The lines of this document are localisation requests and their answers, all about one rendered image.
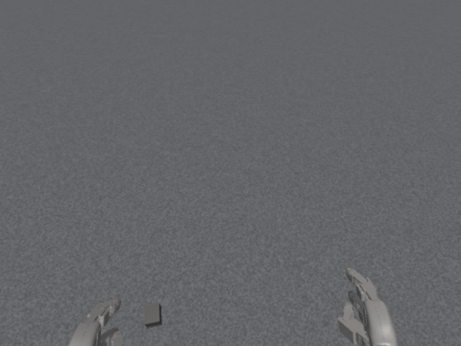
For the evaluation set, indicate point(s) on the right robot hand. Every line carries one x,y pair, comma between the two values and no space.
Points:
377,326

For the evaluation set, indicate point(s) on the left robot hand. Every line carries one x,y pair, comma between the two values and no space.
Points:
89,332

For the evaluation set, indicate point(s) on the small box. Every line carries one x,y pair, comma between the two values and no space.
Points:
152,315

